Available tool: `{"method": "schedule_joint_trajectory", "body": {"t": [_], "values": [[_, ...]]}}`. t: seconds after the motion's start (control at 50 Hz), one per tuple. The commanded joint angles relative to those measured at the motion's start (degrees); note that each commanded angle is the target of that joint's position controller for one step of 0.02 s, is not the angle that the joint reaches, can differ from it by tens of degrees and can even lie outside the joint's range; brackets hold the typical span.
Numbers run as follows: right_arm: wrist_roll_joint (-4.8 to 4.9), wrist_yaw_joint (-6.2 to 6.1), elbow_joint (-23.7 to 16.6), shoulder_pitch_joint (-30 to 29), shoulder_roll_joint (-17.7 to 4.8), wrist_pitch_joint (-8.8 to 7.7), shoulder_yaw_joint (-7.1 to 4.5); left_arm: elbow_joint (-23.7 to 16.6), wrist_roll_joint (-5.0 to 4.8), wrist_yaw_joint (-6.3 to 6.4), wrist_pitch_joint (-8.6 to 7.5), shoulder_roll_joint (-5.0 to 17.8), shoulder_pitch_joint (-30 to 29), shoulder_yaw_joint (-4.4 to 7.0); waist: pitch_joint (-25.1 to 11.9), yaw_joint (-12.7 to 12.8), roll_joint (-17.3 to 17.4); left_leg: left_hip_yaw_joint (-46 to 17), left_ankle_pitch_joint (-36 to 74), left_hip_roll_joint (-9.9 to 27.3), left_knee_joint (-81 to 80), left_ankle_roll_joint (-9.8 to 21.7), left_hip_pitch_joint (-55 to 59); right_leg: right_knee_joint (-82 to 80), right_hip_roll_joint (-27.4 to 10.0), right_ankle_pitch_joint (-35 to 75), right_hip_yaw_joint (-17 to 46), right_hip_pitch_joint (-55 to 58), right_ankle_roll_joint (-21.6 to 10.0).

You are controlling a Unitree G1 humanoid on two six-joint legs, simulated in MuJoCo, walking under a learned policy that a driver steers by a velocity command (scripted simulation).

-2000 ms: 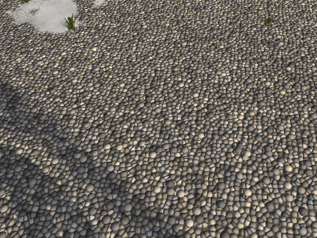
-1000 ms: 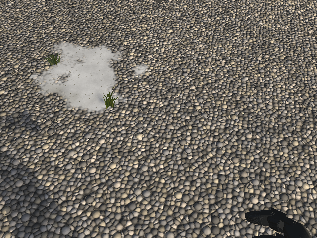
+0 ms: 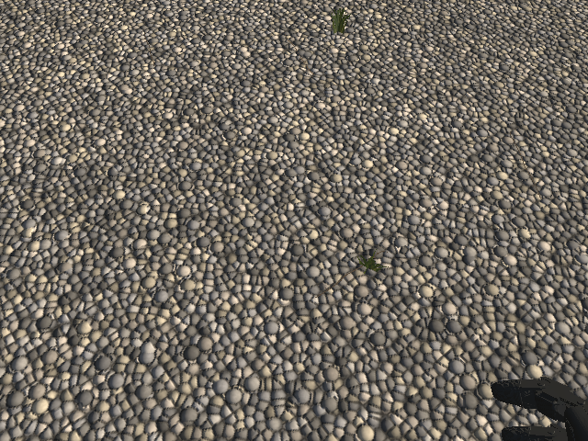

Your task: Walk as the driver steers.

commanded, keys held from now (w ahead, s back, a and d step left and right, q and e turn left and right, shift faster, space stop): w+shift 0.32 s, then w+e+shift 0.68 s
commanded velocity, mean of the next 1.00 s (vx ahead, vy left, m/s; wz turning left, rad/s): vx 1.00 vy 0.00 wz -0.57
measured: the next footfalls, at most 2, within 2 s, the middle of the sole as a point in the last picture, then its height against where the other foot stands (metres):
left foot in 0.04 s outside the picture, level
right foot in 0.50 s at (352, 358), level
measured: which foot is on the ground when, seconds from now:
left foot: up 0.00-0.02, down 0.04-0.52, up 0.54-0.90, down 0.92-1.00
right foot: down 0.00-0.06, up 0.08-0.48, down 0.50-0.90, up 0.92-1.00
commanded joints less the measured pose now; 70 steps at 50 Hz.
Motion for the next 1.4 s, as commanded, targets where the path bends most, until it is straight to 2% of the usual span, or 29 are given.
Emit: {"method": "schedule_joint_trajectory", "body": {"t": [0.02,0.04,0.06,0.08,0.1,0.14,0.28,0.42,0.48,0.5,0.52,0.54,0.6,0.66,0.74,0.82,0.88,0.9,0.92,0.94,0.96,1.0,1.08,1.22,1.3,1.34,1.36,1.38,1.4], "values": [[0.38,-1.33,1.62,14.32,-9.62,-0.7,-4.23,-1.98,1.29,0.45,-0.35,11.98,-2.29,2.52,-7.8,-10.91,-1.1,5.48,-9.06,-7.26,-1.45,2.85,28.31,17.7,-12.47,62.08,3.31,-8.83,-1.8],[0.25,-2.4,4.62,26.19,-12.06,-0.71,-5.41,-2.45,2.04,0.44,-0.42,10.49,-5.39,2.08,-12.08,-17.74,-1.13,3.21,-13.65,-3.98,0.42,3.68,41.79,33.7,-10.45,56.44,1.3,-17.52,-0.6],[-2.02,-3.0,5.83,33.59,-18.09,-1.16,-7.07,-4.76,0.61,0.52,-0.95,1.39,-0.77,-0.06,-20.22,-15.98,13.63,-21.96,-34.63,12.22,-2.9,8.68,57.17,59.43,-3.51,22.78,-3.19,-34.1,1.8],[-1.54,-1.72,6.56,29.85,-17.65,-0.84,-7.2,-5.57,-0.24,0.22,-1.46,-0.2,2.0,-1.44,-21.95,-11.83,22.04,-50.07,-44.38,18.01,-18.68,11.59,57.97,66.51,0.48,-1.25,-3.36,-45.84,2.02],[-0.8,-1.17,5.49,22.12,-12.48,-0.66,-6.56,-5.5,0.87,0.66,-0.87,3.06,-4.35,-1.15,-10.05,-10.75,11.08,-43.36,-47.02,16.2,-19.58,11.74,49.21,66.88,-5.14,4.26,-4.28,-51.06,1.27],[-0.59,-0.61,7.05,19.22,-7.34,-1.0,-5.33,-6.98,1.87,-0.58,-0.32,3.53,-12.02,-1.26,-2.86,-9.65,0.39,-26.91,-33.24,11.03,-19.02,10.55,36.12,60.72,-8.81,8.5,-5.22,-48.44,1.42],[1.4,-0.2,13.39,22.97,-6.08,-3.73,-4.24,-13.2,2.48,-2.66,1.08,0.46,-23.8,-3.62,5.92,-5.94,3.41,-5.57,-12.1,4.62,-29.85,9.99,25.92,39.35,-11.78,17.79,-9.04,-51.98,4.29],[1.39,-0.98,16.83,28.11,-9.72,-4.19,-4.41,-13.41,1.82,-3.1,0.69,0.41,-29.99,-4.39,3.22,-6.67,4.98,9.97,39.89,5.45,-28.56,5.85,40.27,18.52,-6.14,26.47,-21.29,-36.98,-0.46],[-0.42,-3.06,16.54,26.2,-12.53,-1.34,-4.99,-6.98,1.75,-1.97,0.72,4.49,-9.93,-2.25,-9.76,2.99,9.66,12.31,61.91,7.25,3.24,3.53,43.75,18.54,-0.47,15.68,-21.74,-17.71,-3.87],[-0.51,-3.34,15.49,23.98,-13.06,-0.82,-5.14,-3.63,1.82,-1.24,0.94,6.7,1.08,-0.7,-13.81,8.1,7.56,12.85,53.32,6.03,20.84,3.14,35.19,15.29,-2.34,13.74,-17.74,-4.29,-5.52],[-1.47,-2.66,13.72,24.04,-7.49,-1.32,-4.04,-2.16,1.76,-0.03,1.63,10.53,3.82,0.87,-15.7,4.38,-1.49,10.84,2.51,0.49,39.27,2.99,19.25,18.93,-13.4,5.36,-2.23,7.48,-7.04],[0.93,-1.21,8.68,26.51,-4.56,-2.34,-3.16,-3.41,1.85,0.29,2.63,14.8,0.3,2.21,-20.75,-1.66,-16.52,4.02,-29.24,-9.51,57.1,0.07,-4.73,6.15,-25.1,-0.49,33.56,19.88,-18.66],[0.0,-1.69,5.91,13.11,-7.04,-4.08,-2.36,-1.36,0.65,0.74,1.86,8.68,-2.53,2.42,-3.75,-3.25,3.95,-2.2,-19.67,-1.29,44.43,1.23,-8.05,-1.45,-19.31,14.95,20.66,0.47,-13.22],[-2.29,-0.88,4.6,12.36,-5.72,-0.94,-1.93,-1.0,-0.01,1.16,0.36,5.07,-4.27,0.95,0.21,-8.54,2.96,-1.69,-24.71,0.78,35.11,-1.68,-1.24,-3.74,-13.71,19.37,12.83,-14.67,-11.91],[-1.07,0.34,-1.94,-2.01,-3.22,-0.3,-0.38,-1.7,0.19,0.52,-0.88,6.91,-4.69,1.76,6.2,-6.4,0.24,2.7,-8.47,-0.34,13.63,-3.83,5.9,-9.39,-8.9,24.07,8.49,-29.65,-9.62],[0.48,0.13,-3.16,-4.89,-4.45,-0.56,-0.7,-0.59,-1.05,-0.11,-1.02,9.08,-1.01,2.86,2.36,-3.03,-1.21,2.92,6.19,-3.77,1.25,-1.6,17.2,-7.45,-10.13,38.22,8.93,-23.93,-4.92],[0.5,-1.55,-0.45,5.86,-9.76,-0.92,-2.97,-0.23,-0.23,0.51,-0.41,12.39,-1.01,3.61,-6.43,-8.21,-1.0,2.15,-4.55,-7.4,-2.28,0.05,30.5,12.32,-9.78,57.76,8.89,-15.07,-0.99],[0.54,-2.57,2.14,16.8,-11.9,-1.12,-4.17,-0.77,0.18,0.28,-0.54,13.41,-3.87,3.79,-11.22,-14.96,-0.96,1.6,-8.08,-5.4,-2.02,0.55,42.67,26.1,-8.07,55.53,7.92,-19.93,0.25],[-0.84,-3.89,4.02,28.73,-15.99,-1.31,-5.82,-2.28,0.54,0.19,-1.17,7.65,-5.53,2.25,-18.1,-19.31,3.32,-7.94,-25.38,4.75,-1.18,2.08,55.65,45.01,-4.91,38.26,4.35,-28.51,0.73],[-3.07,-3.59,3.98,27.03,-19.43,-1.29,-6.45,-5.04,-2.17,0.6,-0.81,-1.42,1.29,-0.13,-24.94,-12.17,20.77,-38.51,-37.29,23.03,-11.45,7.13,65.27,62.55,0.6,-6.76,-2.35,-44.35,2.19],[-1.58,-2.98,3.51,21.84,-16.32,-0.77,-6.86,-5.35,-0.58,1.23,-0.14,3.91,-1.32,-0.2,-21.82,-11.34,18.48,-46.89,-44.37,21.68,-16.51,8.28,59.12,65.99,-4.47,-0.68,-5.15,-49.91,1.01],[-1.17,-2.44,4.09,15.51,-7.31,-0.57,-4.95,-5.0,1.13,0.16,1.15,5.39,-9.6,0.28,-7.05,-10.71,4.78,-26.61,-33.18,15.84,-17.15,7.37,43.6,61.85,-10.12,7.67,-7.57,-50.32,1.51],[0.49,-1.29,10.41,20.19,-3.3,-2.23,-3.76,-9.68,1.84,-2.48,4.07,-0.87,-16.15,-1.19,0.06,-7.48,5.55,-7.45,-12.87,12.53,-20.85,5.0,33.46,59.17,-14.7,7.11,-8.8,-51.8,1.96],[0.89,-1.39,13.11,18.64,-7.03,-4.08,-4.45,-16.75,1.78,-5.39,4.38,-0.63,-29.77,-2.84,6.64,-5.23,2.31,17.03,13.65,6.01,-28.44,2.04,28.64,32.26,-12.03,24.68,-20.25,-43.43,-0.04],[0.72,-2.67,12.64,21.15,-13.73,-1.71,-5.88,-13.17,1.51,-4.09,3.83,3.21,-19.72,-1.33,-1.98,1.48,6.36,18.74,57.7,8.7,-7.59,1.2,38.44,27.67,-4.0,17.85,-24.35,-27.69,-3.51],[0.19,-2.73,10.36,16.72,-14.84,-0.04,-6.3,-5.98,1.48,-2.17,3.7,7.95,2.84,1.68,-11.87,10.98,5.2,16.51,50.69,9.52,23.31,1.77,26.92,23.1,-2.24,13.15,-18.72,-0.6,-6.81],[-0.1,-1.87,9.74,15.81,-11.27,0.2,-5.98,-5.33,-0.57,-0.5,4.59,11.33,0.47,3.92,-9.81,7.54,-6.23,15.98,-6.81,-1.61,45.93,-0.09,11.63,18.72,-6.77,8.03,-8.43,7.84,-8.03],[0.41,-1.37,2.47,20.95,-7.3,-0.81,-4.47,-9.08,1.94,-0.5,5.59,18.57,-6.0,4.64,-16.7,-1.66,-15.11,8.53,-31.14,-7.01,64.34,-3.02,-9.91,11.35,-21.66,10.2,24.1,20.65,-19.27],[0.5,-1.38,0.62,14.69,-9.71,-2.38,-4.15,-10.24,2.07,0.4,5.96,16.71,-1.89,4.69,-19.89,2.4,-3.95,-1.26,-26.85,-5.23,63.19,-2.43,-14.59,2.2,-23.48,1.62,33.02,19.89,-20.38]]}}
